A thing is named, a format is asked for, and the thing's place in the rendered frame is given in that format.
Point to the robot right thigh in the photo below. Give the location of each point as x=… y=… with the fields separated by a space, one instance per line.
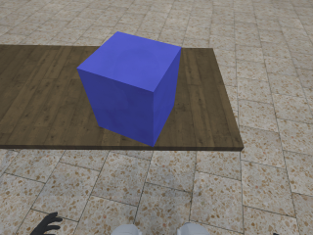
x=192 y=229

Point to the robot thigh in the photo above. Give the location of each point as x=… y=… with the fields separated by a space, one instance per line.
x=192 y=229
x=127 y=229

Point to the left robot hand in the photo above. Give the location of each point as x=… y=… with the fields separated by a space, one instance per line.
x=43 y=226

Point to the carton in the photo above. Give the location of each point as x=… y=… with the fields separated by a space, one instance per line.
x=130 y=82

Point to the table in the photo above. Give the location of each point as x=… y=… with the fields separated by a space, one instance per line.
x=44 y=106

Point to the robot left thigh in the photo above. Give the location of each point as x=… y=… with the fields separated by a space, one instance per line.
x=127 y=229

